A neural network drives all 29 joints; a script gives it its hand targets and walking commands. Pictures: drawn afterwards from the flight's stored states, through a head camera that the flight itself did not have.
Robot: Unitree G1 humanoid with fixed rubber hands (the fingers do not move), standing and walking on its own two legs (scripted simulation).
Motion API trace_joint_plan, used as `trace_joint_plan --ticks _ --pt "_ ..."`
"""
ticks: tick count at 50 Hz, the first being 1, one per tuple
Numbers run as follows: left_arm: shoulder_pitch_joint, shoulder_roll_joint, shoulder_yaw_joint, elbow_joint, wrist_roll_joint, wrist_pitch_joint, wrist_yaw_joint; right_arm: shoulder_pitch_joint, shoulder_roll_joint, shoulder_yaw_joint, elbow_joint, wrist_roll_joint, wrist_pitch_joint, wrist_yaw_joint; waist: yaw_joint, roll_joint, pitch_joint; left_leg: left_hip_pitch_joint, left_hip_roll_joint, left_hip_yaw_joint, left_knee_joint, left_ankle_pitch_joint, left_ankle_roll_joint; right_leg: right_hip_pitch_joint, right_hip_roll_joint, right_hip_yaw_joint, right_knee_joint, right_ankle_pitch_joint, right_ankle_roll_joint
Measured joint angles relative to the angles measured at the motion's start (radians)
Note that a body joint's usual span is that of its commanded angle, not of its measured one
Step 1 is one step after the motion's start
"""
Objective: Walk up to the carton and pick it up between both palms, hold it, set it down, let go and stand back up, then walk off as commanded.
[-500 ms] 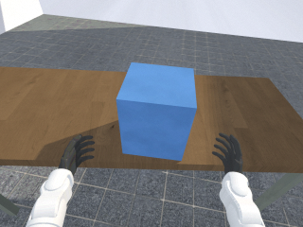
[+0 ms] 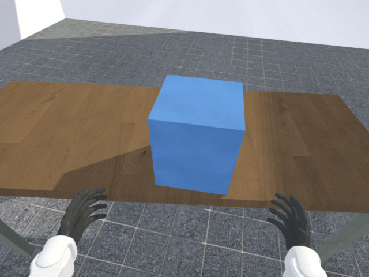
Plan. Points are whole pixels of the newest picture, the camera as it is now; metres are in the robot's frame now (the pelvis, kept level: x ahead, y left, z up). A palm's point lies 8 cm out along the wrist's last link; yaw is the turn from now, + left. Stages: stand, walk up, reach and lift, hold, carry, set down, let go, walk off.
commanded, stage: set down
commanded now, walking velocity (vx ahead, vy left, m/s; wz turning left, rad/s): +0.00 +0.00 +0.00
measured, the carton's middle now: (197, 135) +0.49 -0.05 +0.04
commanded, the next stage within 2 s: let go in 1.46 s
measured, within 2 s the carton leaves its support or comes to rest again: neither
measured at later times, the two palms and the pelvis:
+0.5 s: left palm (68, 244) +0.22 +0.24 +0.00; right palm (288, 246) +0.20 -0.21 +0.00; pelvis +0.02 +0.00 +0.00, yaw +0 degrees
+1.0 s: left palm (63, 263) +0.20 +0.25 -0.03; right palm (284, 263) +0.18 -0.21 -0.04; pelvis +0.02 +0.00 +0.00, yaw +0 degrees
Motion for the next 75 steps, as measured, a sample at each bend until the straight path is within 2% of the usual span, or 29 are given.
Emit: trace_joint_plan --ticks 9,22,35,75 --pt "0.022 0.000 0.000 0.000 0.028 0.003 0.000 0.002 0.000 0.000 0.004 -0.009 -0.010 0.025 0.000 0.002 0.028 0.000 0.000 0.000 0.000 -0.011 0.000 0.000 0.000 0.000 0.000 -0.011 0.000" --pt "0.131 0.000 0.000 0.007 0.049 -0.058 0.000 0.046 0.000 0.000 0.123 -0.024 -0.148 0.052 0.000 0.015 0.028 0.000 0.001 0.001 0.000 -0.029 0.000 0.003 0.000 0.000 -0.005 -0.027 0.002" --pt "0.137 0.000 0.000 0.103 0.054 -0.078 0.000 0.051 0.000 0.000 0.241 -0.068 -0.206 0.080 0.000 0.023 0.028 0.007 0.001 0.001 0.000 -0.030 0.000 0.010 0.000 0.000 -0.006 -0.027 0.002" --pt "0.091 -0.018 -0.004 0.353 0.133 -0.078 0.060 0.032 -0.003 0.000 0.583 -0.173 -0.348 0.170 0.000 0.023 0.028 0.007 0.001 0.002 0.000 -0.035 0.000 0.010 0.000 0.000 -0.006 -0.032 0.002"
